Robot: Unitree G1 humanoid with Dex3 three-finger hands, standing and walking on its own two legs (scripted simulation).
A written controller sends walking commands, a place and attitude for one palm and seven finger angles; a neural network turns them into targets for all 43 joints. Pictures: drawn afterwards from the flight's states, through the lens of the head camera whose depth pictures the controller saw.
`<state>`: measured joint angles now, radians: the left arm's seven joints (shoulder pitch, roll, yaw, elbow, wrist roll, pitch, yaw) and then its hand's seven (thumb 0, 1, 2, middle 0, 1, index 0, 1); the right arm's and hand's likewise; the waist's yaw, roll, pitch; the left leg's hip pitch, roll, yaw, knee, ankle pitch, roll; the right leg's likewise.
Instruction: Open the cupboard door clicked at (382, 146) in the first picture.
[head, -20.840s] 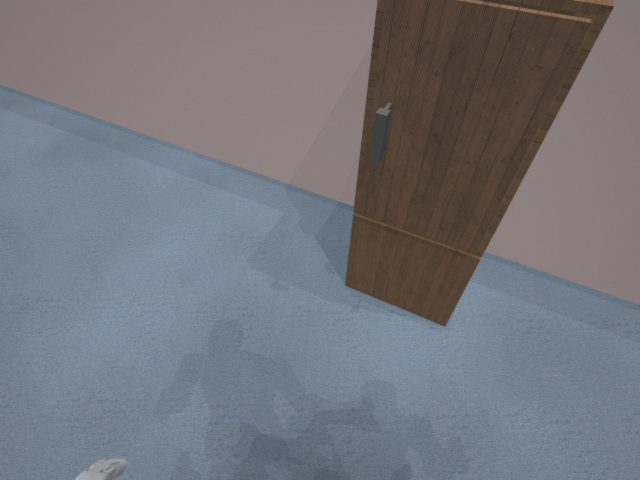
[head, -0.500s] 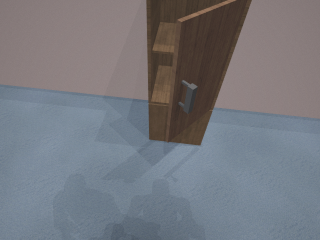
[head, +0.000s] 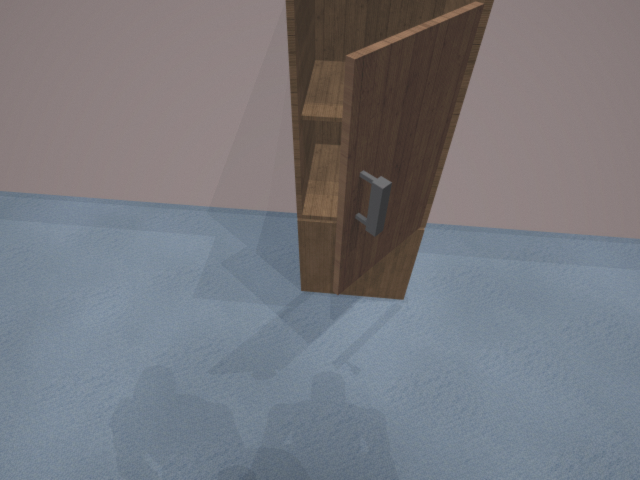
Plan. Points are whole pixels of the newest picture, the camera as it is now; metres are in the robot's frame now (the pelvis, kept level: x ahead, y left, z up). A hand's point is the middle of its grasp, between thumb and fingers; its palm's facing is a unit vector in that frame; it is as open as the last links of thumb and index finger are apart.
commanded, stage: let the arm hang, fingers relaxed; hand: left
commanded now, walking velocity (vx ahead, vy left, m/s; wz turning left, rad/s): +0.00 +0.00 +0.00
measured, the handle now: (369, 202) +0.62 -0.07 -0.04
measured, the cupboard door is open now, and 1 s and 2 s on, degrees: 50 50 50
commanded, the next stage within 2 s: look to check the result in 0.20 s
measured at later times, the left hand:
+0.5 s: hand out of the picture -0.01 +0.16 -0.18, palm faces +0.04 -0.98 -0.17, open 7.4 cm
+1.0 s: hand out of the picture +0.02 +0.16 -0.18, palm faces +0.02 -0.99 -0.17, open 7.4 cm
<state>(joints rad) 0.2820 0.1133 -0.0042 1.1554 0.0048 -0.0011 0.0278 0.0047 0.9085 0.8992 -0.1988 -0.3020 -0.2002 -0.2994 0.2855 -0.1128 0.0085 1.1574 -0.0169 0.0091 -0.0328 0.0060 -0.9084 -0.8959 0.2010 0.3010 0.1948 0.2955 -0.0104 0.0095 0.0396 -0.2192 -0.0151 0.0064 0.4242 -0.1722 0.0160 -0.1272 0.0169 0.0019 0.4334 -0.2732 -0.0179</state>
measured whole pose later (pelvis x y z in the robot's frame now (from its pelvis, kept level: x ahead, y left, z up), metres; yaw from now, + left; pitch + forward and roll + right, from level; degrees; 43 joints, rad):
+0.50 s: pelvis +0.01 +0.00 +0.00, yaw +0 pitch -1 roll +0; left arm 0.30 0.13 0.00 1.16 0.00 -0.01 0.03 0.00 0.91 0.90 -0.20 -0.30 -0.20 -0.30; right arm 0.27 -0.13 0.00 1.15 -0.02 0.00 -0.04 0.01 -0.91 -0.90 0.20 0.30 0.19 0.30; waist -0.01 0.00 0.05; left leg -0.21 -0.02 0.01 0.42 -0.19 0.02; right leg -0.11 0.01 0.00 0.42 -0.29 -0.02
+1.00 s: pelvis +0.02 +0.00 +0.00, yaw -1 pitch -1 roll +0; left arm 0.28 0.14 0.01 1.14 0.01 0.00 0.03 0.00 0.91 0.90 -0.20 -0.30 -0.20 -0.30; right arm 0.25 -0.14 0.00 1.15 -0.02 0.01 -0.04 0.01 -0.92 -0.90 0.20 0.30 0.20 0.30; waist 0.00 0.00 0.06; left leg -0.20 -0.01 0.02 0.43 -0.21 0.01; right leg -0.10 0.02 0.02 0.41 -0.29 -0.02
